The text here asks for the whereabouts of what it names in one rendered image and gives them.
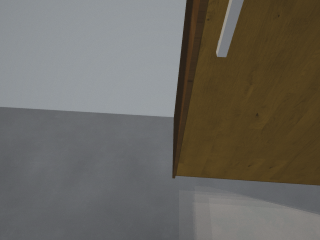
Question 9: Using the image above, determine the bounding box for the handle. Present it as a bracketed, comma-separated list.
[216, 0, 244, 58]

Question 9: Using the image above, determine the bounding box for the wardrobe door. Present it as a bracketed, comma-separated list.
[176, 0, 320, 185]

